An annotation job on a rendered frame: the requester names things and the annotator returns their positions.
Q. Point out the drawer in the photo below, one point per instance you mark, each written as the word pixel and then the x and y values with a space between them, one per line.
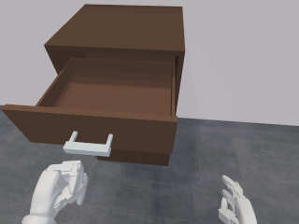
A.
pixel 133 100

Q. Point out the handle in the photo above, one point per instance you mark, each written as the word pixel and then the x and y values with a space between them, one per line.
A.
pixel 93 149

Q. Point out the robot left forearm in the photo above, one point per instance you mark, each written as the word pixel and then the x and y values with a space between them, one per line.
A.
pixel 37 219

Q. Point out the right robot hand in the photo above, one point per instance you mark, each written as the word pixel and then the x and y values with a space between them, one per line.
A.
pixel 242 211

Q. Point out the left robot hand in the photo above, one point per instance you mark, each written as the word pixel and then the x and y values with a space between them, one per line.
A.
pixel 68 178

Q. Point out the cabinet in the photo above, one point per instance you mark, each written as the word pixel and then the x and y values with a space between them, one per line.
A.
pixel 129 33

